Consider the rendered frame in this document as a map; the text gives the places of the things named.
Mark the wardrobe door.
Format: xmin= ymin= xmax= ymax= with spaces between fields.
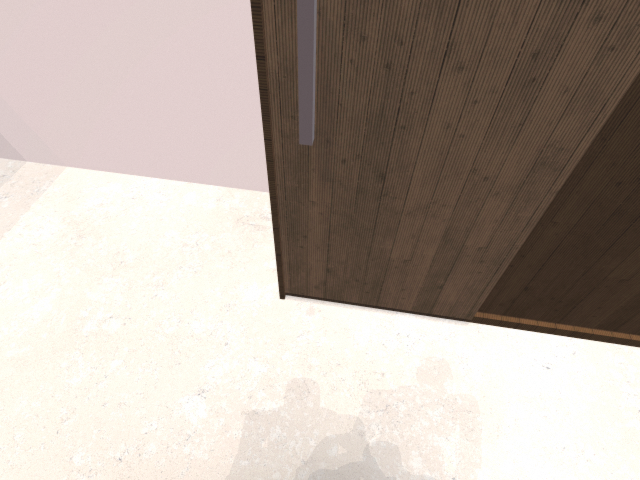
xmin=477 ymin=72 xmax=640 ymax=335
xmin=263 ymin=0 xmax=640 ymax=320

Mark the handle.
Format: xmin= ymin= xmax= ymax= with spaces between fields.
xmin=297 ymin=0 xmax=317 ymax=146

